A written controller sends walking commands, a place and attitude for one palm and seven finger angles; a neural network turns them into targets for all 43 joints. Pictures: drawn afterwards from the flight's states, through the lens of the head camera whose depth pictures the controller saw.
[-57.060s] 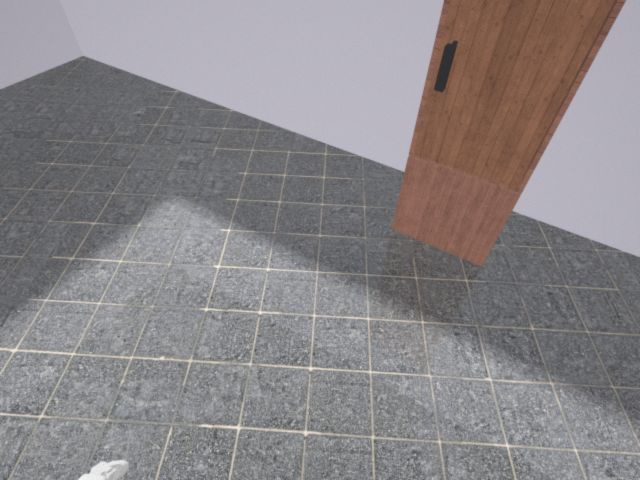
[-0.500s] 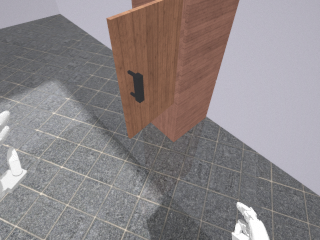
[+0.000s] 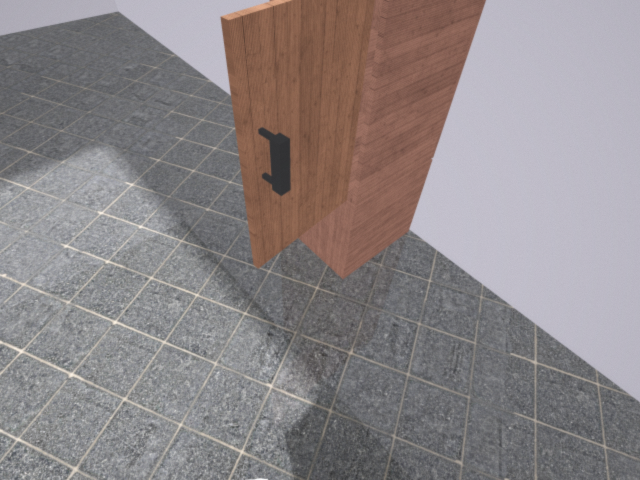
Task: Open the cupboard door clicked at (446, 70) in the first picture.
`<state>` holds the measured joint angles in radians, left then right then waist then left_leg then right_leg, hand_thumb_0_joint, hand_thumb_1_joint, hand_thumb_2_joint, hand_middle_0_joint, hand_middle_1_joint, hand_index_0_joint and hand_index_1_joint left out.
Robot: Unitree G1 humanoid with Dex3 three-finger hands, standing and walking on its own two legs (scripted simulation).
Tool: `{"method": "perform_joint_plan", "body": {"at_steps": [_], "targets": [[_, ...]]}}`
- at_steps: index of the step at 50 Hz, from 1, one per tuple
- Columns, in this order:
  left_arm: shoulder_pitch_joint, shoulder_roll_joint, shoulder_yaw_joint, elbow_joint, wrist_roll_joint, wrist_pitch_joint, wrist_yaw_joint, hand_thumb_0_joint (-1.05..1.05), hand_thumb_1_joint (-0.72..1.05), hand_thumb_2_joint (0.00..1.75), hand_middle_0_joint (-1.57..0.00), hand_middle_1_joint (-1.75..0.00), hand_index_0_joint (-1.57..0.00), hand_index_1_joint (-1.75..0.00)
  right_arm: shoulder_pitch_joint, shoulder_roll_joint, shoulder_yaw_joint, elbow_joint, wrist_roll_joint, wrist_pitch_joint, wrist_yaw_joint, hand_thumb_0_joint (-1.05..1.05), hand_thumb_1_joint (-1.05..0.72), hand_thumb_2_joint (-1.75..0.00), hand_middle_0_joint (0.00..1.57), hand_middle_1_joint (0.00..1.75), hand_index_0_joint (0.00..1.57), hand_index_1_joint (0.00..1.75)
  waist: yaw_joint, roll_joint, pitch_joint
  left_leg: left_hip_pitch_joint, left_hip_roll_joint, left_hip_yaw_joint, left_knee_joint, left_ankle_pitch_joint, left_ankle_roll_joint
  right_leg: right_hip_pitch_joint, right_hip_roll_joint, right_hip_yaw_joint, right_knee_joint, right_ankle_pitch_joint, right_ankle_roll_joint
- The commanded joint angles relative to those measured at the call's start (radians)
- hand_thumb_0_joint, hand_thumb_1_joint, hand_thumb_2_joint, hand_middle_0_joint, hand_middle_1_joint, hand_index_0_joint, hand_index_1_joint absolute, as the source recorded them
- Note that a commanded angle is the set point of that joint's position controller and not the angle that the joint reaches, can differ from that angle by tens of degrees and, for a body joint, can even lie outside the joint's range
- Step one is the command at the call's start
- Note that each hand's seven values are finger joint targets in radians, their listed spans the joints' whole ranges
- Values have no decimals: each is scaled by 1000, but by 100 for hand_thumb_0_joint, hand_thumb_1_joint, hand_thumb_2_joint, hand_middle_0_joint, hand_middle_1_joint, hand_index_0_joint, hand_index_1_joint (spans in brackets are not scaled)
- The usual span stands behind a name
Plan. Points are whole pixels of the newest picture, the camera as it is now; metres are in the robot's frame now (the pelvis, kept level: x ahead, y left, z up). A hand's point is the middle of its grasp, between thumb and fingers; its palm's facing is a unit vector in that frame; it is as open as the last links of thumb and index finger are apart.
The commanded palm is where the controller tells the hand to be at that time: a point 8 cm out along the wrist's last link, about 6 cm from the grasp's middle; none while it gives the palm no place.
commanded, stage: let the arm hang, fingers relaxed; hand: left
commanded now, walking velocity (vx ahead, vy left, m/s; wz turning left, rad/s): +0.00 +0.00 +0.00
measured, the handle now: (272, 160) +0.67 +0.11 +0.00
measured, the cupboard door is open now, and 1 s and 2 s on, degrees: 97 97 97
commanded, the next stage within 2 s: look to check the result in 0.80 s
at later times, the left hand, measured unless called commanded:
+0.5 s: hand out of the picture -0.01 +0.20 -0.16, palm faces +0.03 -0.96 -0.28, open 7.3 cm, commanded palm none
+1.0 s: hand out of the picture +0.02 +0.16 -0.16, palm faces +0.02 -0.97 -0.22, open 7.3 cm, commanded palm none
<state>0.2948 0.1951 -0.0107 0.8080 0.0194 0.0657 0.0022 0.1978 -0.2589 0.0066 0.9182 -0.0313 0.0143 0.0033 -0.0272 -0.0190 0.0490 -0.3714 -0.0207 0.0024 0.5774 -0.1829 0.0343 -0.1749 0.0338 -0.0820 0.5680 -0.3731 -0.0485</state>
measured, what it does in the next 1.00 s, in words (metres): stands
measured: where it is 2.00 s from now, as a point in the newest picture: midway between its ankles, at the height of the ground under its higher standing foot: outside the picture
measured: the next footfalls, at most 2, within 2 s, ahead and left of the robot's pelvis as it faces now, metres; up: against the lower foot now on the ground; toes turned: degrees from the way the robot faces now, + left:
none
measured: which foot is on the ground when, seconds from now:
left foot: down 0.00-1.00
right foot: down 0.00-1.00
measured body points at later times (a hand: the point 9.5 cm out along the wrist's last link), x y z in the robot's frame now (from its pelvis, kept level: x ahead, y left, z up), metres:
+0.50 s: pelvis +0.01 -0.01 +0.01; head +0.01 -0.02 +0.46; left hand -0.01 +0.25 -0.13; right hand +0.03 -0.24 -0.16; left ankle +0.08 +0.10 -0.73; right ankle -0.04 -0.09 -0.73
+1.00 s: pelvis +0.03 -0.02 +0.01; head +0.04 -0.03 +0.46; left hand +0.02 +0.21 -0.14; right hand +0.02 -0.25 -0.15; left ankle +0.08 +0.10 -0.73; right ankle -0.04 -0.09 -0.73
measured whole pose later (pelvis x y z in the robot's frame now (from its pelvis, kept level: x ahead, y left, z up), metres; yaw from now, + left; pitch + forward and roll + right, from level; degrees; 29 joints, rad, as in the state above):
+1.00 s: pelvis +0.03 -0.02 +0.01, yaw -1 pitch -2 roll +0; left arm 0.27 0.16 0.01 1.14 0.00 0.00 0.04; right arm 0.25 -0.16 0.00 1.15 -0.02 0.01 -0.04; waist -0.01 0.01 0.07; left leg -0.24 0.00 0.00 0.42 -0.15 0.00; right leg -0.02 0.06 -0.07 0.36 -0.30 -0.07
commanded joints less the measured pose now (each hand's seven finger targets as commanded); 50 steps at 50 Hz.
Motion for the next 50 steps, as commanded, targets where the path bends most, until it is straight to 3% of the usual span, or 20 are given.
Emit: {"method": "perform_joint_plan", "body": {"at_steps": [1,5,6,7,10,16,25,36,50], "targets": [[18,170,50,37,-10,-61,20,0,90,90,-20,-30,-20,-30,-24,-100,-18,-12,4,-11,-19,0,-90,-90,20,30,20,30,32,242,-22,67,118,-192,-210,-8,28,-17,-112,143,-170,44,-24],[59,152,52,165,-14,-69,19,0,90,90,-20,-30,-20,-30,17,-83,-22,49,11,-10,-32,0,-90,-90,20,30,20,30,35,241,-74,104,114,-177,-208,4,21,50,-125,141,-211,99,-33],[62,145,51,188,-15,-71,19,0,90,90,-20,-30,-20,-30,26,-80,-23,63,12,-10,-35,0,-90,-90,20,30,20,30,32,219,-71,121,115,-173,-209,3,21,42,-127,138,-224,99,-35],[59,147,53,203,-12,-73,19,0,90,90,-20,-30,-20,-30,38,-92,-29,69,15,-10,-38,0,-90,-90,20,30,20,30,29,148,-60,140,120,-173,-204,22,22,31,-122,132,-237,105,-34],[53,127,44,252,-13,-76,22,0,90,90,-20,-30,-20,-30,64,-87,-34,108,18,-8,-41,0,-90,-90,20,30,20,30,17,58,-36,173,119,-154,-199,31,20,1,-133,130,-269,96,-34],[56,113,35,299,-13,-78,30,0,90,90,-20,-30,-20,-30,79,-72,-34,155,17,-3,-42,0,-90,-90,20,30,20,30,11,-19,34,197,115,-123,-198,40,16,-54,-141,135,-303,69,-31],[48,108,32,314,-14,-77,36,0,90,90,-20,-30,-20,-30,71,-37,-23,195,11,-3,-36,0,-90,-90,20,30,20,30,18,-3,81,180,111,-106,-214,57,10,-57,-144,142,-306,65,-22],[29,98,41,306,-17,-82,38,0,90,90,-20,-30,-20,-30,72,-22,-18,204,10,-17,-42,0,-90,-90,20,30,20,30,25,54,27,187,113,-102,-210,158,5,30,-150,134,-287,206,-13],[39,88,44,309,-18,-83,42,0,90,90,-20,-30,-20,-30,88,-21,-24,205,14,-15,-51,0,-90,-90,20,30,20,30,19,21,13,219,114,-79,-181,195,4,52,-150,125,-288,332,3]]}}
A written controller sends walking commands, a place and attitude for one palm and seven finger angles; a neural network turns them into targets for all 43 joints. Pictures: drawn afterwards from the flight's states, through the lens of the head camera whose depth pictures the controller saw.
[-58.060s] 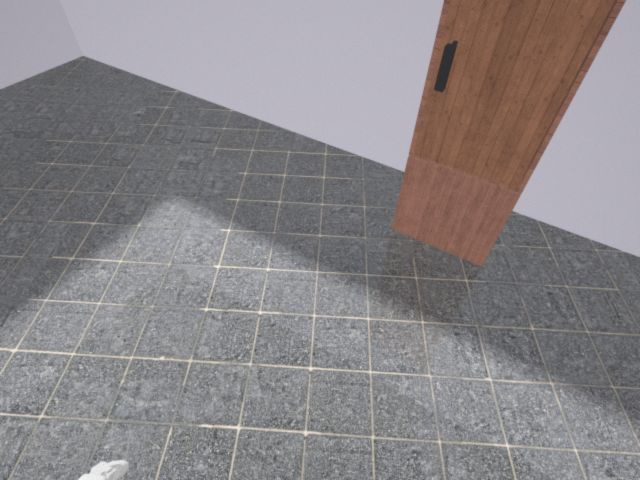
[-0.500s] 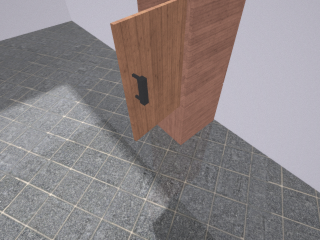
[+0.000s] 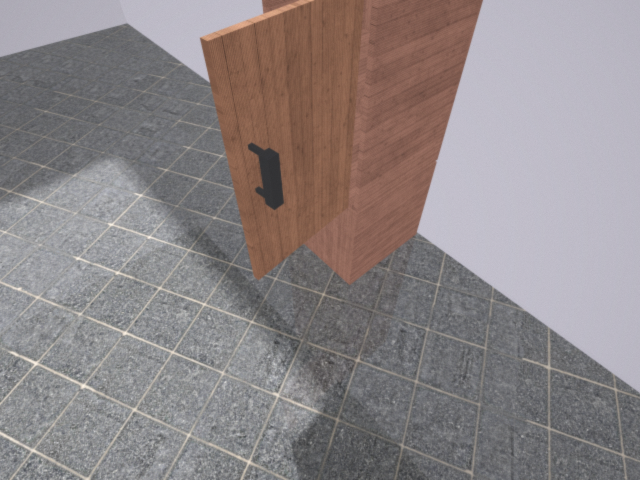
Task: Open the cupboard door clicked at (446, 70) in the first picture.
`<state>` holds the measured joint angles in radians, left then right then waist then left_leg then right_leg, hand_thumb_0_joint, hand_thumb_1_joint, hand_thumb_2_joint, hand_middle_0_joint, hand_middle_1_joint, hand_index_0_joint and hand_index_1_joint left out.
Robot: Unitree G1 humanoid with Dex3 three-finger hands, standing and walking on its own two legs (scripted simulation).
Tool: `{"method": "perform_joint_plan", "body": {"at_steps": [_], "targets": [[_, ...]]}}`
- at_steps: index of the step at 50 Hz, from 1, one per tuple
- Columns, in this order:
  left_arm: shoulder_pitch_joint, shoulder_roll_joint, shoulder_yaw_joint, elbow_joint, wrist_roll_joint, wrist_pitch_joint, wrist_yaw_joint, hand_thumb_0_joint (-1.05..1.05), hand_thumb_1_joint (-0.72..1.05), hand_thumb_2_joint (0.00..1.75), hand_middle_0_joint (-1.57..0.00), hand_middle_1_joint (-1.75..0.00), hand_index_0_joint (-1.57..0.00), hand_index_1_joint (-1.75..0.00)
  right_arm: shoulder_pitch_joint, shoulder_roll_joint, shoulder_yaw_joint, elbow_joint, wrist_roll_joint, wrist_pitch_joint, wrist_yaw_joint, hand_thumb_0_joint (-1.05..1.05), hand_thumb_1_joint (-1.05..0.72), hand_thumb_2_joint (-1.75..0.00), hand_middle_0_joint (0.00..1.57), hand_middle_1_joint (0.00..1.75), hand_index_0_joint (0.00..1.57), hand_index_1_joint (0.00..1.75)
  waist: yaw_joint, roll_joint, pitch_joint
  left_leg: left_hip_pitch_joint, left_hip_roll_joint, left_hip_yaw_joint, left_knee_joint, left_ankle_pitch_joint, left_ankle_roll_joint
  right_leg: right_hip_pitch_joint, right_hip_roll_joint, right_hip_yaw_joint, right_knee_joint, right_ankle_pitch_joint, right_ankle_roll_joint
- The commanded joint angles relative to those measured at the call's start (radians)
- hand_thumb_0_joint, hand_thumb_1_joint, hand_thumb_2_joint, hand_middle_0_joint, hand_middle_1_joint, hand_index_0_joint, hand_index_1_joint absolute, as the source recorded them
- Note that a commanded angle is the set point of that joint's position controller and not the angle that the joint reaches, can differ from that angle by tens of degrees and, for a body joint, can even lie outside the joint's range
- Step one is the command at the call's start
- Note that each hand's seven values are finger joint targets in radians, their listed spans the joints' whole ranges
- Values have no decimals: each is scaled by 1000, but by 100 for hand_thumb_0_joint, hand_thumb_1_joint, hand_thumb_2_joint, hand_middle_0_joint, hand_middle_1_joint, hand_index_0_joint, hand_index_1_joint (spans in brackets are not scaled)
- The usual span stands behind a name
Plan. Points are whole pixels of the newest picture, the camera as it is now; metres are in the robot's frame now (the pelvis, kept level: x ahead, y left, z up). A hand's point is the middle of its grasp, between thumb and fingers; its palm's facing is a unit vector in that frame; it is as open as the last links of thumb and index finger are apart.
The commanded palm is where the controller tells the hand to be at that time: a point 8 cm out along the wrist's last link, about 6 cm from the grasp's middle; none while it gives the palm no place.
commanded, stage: look to check the result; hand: left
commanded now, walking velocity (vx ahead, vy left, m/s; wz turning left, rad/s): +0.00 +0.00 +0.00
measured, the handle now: (264, 175) +0.64 +0.14 -0.01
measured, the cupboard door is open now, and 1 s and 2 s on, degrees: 97 97 97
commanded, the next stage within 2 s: stand and wait in 0.36 s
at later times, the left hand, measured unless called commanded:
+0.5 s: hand out of the picture +0.01 +0.18 -0.17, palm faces +0.03 -0.97 -0.24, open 7.3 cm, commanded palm none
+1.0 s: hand out of the picture +0.03 +0.20 -0.17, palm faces +0.01 -0.97 -0.25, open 7.3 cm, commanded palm none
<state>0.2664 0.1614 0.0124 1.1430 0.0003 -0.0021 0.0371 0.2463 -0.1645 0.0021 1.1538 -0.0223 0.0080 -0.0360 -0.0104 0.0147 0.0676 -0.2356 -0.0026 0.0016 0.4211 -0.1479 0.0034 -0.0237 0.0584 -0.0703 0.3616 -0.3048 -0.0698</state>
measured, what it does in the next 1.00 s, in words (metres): stands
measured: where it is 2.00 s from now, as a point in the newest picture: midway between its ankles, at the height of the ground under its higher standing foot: outside the picture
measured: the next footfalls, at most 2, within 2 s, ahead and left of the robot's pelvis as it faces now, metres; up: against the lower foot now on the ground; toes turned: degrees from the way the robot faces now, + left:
none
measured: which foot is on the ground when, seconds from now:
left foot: down 0.00-1.00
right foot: down 0.00-1.00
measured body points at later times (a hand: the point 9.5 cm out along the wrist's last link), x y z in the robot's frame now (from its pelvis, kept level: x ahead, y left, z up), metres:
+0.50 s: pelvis +0.01 -0.01 +0.00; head +0.03 -0.01 +0.45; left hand +0.01 +0.23 -0.15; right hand +0.03 -0.25 -0.16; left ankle +0.05 +0.12 -0.74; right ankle -0.06 -0.07 -0.74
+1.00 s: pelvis +0.01 +0.00 +0.00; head +0.03 -0.01 +0.45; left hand +0.03 +0.25 -0.15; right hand +0.03 -0.24 -0.16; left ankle +0.05 +0.12 -0.74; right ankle -0.06 -0.07 -0.74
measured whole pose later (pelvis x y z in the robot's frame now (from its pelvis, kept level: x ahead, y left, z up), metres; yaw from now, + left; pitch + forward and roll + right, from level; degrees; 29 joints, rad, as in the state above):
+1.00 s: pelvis +0.01 +0.00 +0.00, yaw -1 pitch -2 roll +0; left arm 0.24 0.20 0.01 1.13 0.00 0.00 0.03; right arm 0.20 -0.20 0.00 1.14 -0.02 0.01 -0.04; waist -0.01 0.01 0.07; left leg -0.20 0.00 0.02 0.41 -0.17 0.00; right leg 0.01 0.06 -0.05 0.33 -0.30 -0.07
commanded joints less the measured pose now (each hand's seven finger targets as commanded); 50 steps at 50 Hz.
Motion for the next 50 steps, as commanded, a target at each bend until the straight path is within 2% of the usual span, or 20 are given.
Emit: {"method": "perform_joint_plan", "body": {"at_steps": [1,14,19,23,27,33,38,48,50], "targets": [[66,122,21,-25,1,-16,8,0,90,90,-20,-30,-20,-30,41,-118,-21,-31,5,-8,-12,0,-90,-90,20,30,20,30,0,-20,-3,82,96,-80,-24,158,35,-99,-173,114,-82,261,24],[68,137,20,-23,3,-16,8,0,90,90,-20,-30,-20,-30,13,-137,-22,-35,7,-8,-12,0,-90,-90,20,30,20,30,1,-18,7,101,102,-76,-28,169,38,-103,-173,120,-85,288,30],[66,143,22,-25,3,-17,9,0,90,90,-20,-30,-20,-30,4,-141,-24,-38,7,-7,-12,0,-90,-90,20,30,20,30,3,-30,5,97,97,-69,-23,156,35,-95,-177,123,-91,315,43],[56,148,23,-27,3,-16,8,0,90,90,-20,-30,-20,-30,-5,-146,-24,-40,7,-5,-11,0,-90,-90,20,30,20,30,3,-27,21,92,98,-71,-26,142,33,-102,-178,121,-98,290,44],[51,157,27,-33,4,-19,8,0,90,90,-20,-30,-20,-30,-8,-159,-25,-44,7,-8,-12,0,-90,-90,20,30,20,30,5,-22,-13,104,99,-67,-18,173,34,-77,-177,124,-91,343,47],[45,163,29,-33,2,-18,9,0,90,90,-20,-30,-20,-30,-7,-157,-25,-44,7,-10,-13,0,-90,-90,20,30,20,30,6,-27,-14,102,99,-60,-14,191,34,-62,-181,119,-84,404,55],[41,167,29,-37,2,-17,8,0,90,90,-20,-30,-20,-30,-8,-159,-25,-43,7,-10,-14,0,-90,-90,20,30,20,30,6,-23,-12,107,101,-61,-15,200,34,-61,-180,120,-84,403,53],[26,170,24,-35,1,-17,2,0,90,90,-20,-30,-20,-30,-16,-172,-24,-41,6,-10,-10,0,-90,-90,20,30,20,30,3,-9,2,116,109,-79,-47,165,33,-85,-175,129,-104,266,32],[23,176,24,-35,1,-19,2,0,90,90,-20,-30,-20,-30,-17,-176,-24,-42,6,-12,-9,0,-90,-90,20,30,20,30,4,-23,-15,123,109,-80,-47,183,35,-74,-176,128,-99,294,34]]}}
